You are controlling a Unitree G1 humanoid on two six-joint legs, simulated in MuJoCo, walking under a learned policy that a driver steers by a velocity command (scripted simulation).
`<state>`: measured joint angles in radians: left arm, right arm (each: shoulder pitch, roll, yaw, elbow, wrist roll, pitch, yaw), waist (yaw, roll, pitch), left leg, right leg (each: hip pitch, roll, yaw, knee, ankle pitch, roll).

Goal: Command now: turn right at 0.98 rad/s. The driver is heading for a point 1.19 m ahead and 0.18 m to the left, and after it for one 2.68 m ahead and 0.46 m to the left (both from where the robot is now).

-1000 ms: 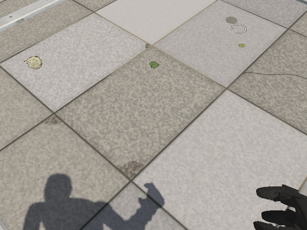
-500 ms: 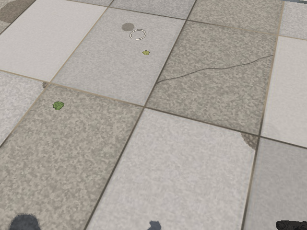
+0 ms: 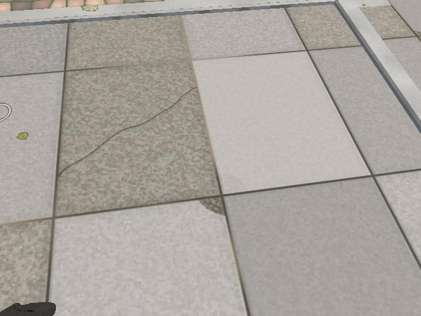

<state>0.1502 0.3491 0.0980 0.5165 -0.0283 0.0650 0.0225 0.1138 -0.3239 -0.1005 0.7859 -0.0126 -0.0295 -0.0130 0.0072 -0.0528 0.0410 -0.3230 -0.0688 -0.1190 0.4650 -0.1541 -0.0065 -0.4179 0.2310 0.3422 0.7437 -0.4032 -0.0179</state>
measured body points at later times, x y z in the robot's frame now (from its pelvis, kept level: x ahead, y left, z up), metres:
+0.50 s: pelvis +0.03 -0.01 +0.01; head +0.04 -0.02 +0.46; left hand +0.21 +0.23 -0.08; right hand +0.09 -0.31 -0.11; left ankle +0.04 +0.12 -0.66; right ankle -0.02 -0.14 -0.73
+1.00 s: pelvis +0.28 +0.14 -0.01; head +0.31 +0.16 +0.44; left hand +0.35 +0.42 -0.12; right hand +0.44 -0.12 -0.11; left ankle +0.26 +0.17 -0.73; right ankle +0.28 -0.06 -0.63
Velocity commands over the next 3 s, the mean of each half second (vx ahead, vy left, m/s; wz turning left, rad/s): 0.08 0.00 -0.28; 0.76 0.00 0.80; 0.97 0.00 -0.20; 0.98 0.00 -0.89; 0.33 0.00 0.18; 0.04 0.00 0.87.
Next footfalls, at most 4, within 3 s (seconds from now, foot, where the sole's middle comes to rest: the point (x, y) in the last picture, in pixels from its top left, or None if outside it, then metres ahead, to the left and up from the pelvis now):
0.36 right None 0.02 -0.15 -0.77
0.84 left None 0.30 0.18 -0.77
1.32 right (131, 222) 0.78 0.29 -0.77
1.74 left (76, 138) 1.15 0.57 -0.77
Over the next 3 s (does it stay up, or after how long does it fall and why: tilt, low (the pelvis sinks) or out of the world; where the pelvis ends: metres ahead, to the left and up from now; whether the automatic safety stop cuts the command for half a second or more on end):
stays up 1.58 0.41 0.00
